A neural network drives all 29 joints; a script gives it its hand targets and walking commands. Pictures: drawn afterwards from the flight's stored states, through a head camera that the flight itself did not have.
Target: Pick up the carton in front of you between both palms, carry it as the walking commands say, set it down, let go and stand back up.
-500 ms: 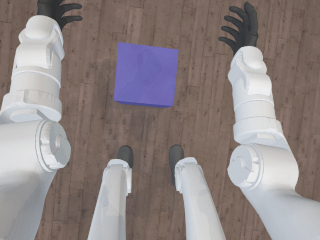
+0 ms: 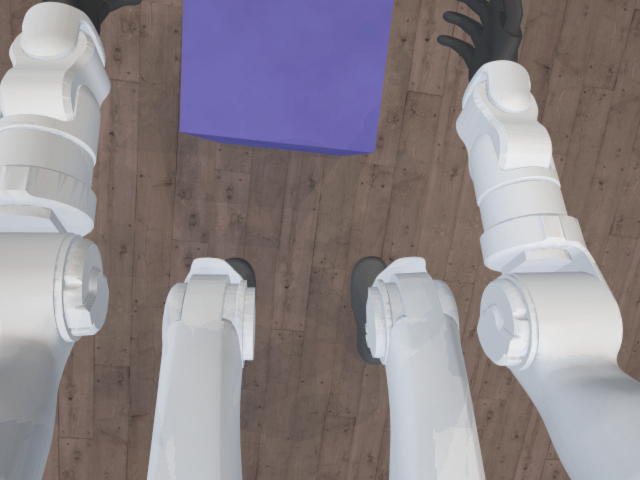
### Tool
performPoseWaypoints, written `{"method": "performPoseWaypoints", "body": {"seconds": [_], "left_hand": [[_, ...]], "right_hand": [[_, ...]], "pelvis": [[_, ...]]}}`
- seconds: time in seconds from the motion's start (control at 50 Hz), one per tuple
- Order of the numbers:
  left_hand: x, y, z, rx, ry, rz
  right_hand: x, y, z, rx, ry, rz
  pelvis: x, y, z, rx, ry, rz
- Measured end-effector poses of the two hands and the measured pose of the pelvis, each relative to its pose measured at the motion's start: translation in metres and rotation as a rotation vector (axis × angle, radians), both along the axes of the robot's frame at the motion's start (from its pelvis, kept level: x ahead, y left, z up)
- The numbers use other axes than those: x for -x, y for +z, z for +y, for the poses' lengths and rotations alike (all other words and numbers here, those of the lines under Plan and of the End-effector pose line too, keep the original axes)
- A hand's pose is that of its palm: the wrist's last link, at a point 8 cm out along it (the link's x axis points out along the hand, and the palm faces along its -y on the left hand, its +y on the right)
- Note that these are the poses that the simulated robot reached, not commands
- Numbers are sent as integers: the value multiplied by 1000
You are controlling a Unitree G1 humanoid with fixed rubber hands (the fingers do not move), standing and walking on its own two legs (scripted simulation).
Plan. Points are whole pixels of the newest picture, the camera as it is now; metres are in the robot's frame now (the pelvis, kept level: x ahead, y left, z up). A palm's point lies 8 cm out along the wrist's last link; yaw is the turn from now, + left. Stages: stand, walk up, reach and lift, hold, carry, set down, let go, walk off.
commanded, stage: reach and lift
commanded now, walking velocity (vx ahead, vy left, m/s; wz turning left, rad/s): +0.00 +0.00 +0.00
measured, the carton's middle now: (287, 70) +0.53 +0.04 -0.33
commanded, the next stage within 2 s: none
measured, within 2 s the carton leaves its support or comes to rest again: leaves its support in 1.16 s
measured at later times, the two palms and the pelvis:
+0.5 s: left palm (133, 37) +0.54 +0.21 -0.26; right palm (438, 73) +0.53 -0.15 -0.27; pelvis -0.01 +0.00 -0.08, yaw -1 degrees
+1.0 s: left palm (157, 30) +0.55 +0.18 -0.25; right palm (417, 65) +0.53 -0.12 -0.26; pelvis -0.01 +0.00 -0.08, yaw -1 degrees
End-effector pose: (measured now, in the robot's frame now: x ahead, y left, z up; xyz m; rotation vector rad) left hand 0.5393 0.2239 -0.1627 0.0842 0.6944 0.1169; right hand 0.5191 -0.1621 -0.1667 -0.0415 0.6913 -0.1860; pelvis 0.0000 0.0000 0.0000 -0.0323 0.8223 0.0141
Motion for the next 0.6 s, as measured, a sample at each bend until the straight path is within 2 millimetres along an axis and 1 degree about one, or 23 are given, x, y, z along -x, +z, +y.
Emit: {"method": "performPoseWaypoints", "body": {"seconds": [0.08,0.16,0.26,0.32,0.4,0.44,0.6], "left_hand": [[-4,-25,-4,16,5,3],[-8,-49,-8,20,-3,-2],[-6,-78,-11,7,-10,25],[-3,-91,-10,2,-8,34],[-1,-100,-11,6,-10,45],[-2,-101,-11,11,-6,36],[-7,-96,-18,22,-12,25]], "right_hand": [[-6,-22,3,5,8,4],[-11,-43,8,-10,9,15],[-9,-75,12,-19,16,49],[-7,-87,13,-23,20,44],[-3,-99,12,-22,27,68],[-3,-101,13,-20,32,68],[-12,-95,20,-31,33,38]], "pelvis": [[9,-26,0,4,-3,-44],[14,-47,1,9,-7,-75],[17,-65,2,6,-7,-114],[16,-73,3,7,-9,-152],[14,-80,3,6,-8,-177],[13,-82,3,4,-9,-185],[12,-85,2,3,-6,-182]]}}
